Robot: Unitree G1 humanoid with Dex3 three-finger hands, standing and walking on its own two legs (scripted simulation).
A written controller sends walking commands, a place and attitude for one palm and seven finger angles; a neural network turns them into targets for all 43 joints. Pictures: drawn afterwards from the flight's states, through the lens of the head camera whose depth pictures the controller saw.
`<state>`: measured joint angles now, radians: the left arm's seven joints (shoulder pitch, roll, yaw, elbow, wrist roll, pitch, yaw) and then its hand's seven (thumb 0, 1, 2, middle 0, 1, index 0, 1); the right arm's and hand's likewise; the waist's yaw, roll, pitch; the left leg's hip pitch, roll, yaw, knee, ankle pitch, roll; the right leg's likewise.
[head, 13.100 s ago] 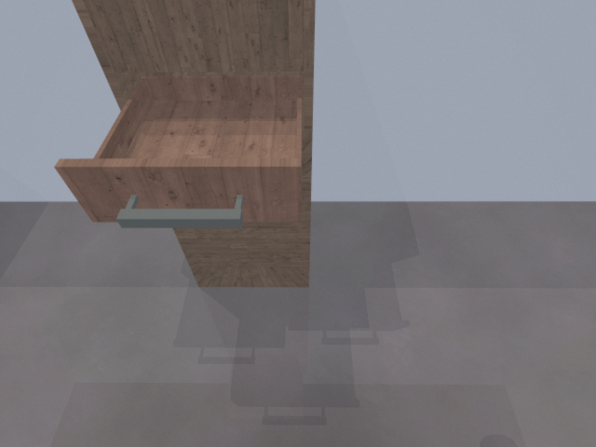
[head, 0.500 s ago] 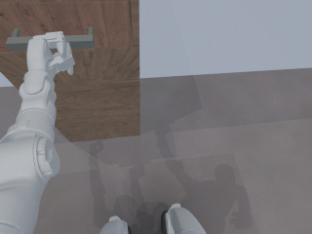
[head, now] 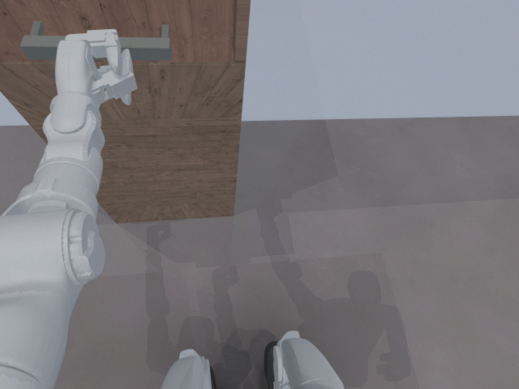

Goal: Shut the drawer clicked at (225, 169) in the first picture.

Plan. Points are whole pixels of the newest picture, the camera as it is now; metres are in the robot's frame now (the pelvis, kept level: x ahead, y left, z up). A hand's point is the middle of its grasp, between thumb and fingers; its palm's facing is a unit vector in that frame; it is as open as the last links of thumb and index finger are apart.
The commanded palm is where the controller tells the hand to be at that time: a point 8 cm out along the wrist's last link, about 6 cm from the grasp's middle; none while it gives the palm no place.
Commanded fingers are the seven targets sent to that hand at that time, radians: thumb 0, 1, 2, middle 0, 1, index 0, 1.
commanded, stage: pull the fist back off the drawer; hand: left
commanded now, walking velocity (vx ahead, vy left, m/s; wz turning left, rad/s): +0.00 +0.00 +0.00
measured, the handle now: (102, 39) +0.63 +0.16 +0.10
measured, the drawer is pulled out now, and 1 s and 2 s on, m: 0.00 0.00 0.00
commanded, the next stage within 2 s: draw the hand back to the body in 0.46 s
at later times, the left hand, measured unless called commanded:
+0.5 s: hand (138, 92) +0.52 +0.11 +0.10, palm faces +0.00 -1.00 -0.03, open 3.2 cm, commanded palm +0.49 +0.17 +0.10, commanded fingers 0.00 0.90 0.90 -1.40 -1.60 -1.40 -1.60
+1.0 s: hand (84, 137) +0.41 +0.15 +0.15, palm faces +0.00 -1.00 -0.05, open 3.3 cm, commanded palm +0.37 +0.21 +0.15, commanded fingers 0.00 0.90 0.90 -1.40 -1.60 -1.40 -1.60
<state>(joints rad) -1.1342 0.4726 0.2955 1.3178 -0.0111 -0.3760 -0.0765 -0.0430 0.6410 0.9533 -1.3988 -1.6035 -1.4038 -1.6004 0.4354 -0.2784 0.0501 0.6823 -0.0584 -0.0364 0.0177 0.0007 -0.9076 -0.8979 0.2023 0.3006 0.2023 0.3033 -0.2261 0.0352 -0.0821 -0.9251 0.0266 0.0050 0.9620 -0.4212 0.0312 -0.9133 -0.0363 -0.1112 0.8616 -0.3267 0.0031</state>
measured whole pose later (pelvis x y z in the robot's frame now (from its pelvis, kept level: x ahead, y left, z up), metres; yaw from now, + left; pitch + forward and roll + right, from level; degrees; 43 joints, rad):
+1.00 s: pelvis +0.05 -0.02 +0.04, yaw -1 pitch +7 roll -1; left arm -0.25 0.26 0.23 0.42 -0.21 -0.22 -0.19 0.01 0.90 0.90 -1.40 -1.60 -1.41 -1.60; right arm 0.28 -0.27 0.01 0.59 0.05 -0.04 -0.03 0.01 -0.91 -0.90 0.20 0.30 0.20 0.30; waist -0.03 0.06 -0.08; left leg -0.39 0.04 0.04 0.65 -0.39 0.00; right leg -0.43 -0.01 -0.07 0.63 -0.33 -0.01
